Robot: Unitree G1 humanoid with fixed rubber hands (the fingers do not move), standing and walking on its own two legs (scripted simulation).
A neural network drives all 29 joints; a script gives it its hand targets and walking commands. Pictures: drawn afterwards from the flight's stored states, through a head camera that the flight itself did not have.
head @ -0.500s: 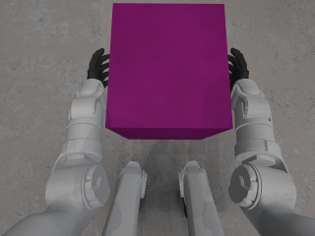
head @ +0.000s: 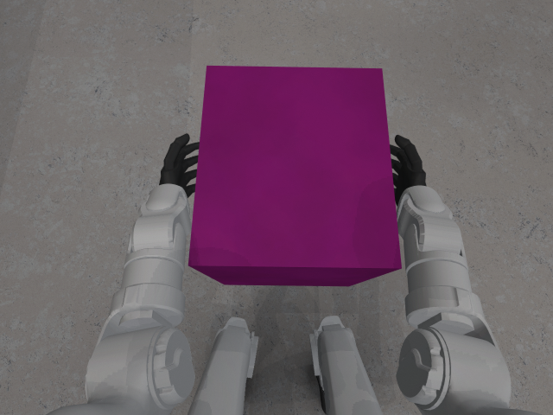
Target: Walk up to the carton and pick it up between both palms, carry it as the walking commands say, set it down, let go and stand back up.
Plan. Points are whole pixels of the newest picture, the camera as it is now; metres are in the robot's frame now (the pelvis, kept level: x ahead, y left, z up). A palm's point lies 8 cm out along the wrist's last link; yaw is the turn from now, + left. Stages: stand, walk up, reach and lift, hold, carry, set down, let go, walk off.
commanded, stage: reach and lift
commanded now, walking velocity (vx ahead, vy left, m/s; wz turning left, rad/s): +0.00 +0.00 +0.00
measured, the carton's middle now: (290, 194) +0.45 -0.01 -0.12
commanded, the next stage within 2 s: none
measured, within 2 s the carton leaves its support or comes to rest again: neither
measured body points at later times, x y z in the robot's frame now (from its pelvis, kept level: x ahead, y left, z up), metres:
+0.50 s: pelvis +0.02 +0.00 +0.07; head +0.19 -0.01 +0.49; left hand +0.42 +0.16 +0.01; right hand +0.42 -0.18 +0.01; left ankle +0.07 +0.14 -0.58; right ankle +0.07 -0.13 -0.58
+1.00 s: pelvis +0.04 +0.00 +0.13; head +0.16 +0.00 +0.56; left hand +0.40 +0.16 +0.08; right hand +0.40 -0.18 +0.08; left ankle +0.07 +0.14 -0.58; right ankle +0.07 -0.13 -0.58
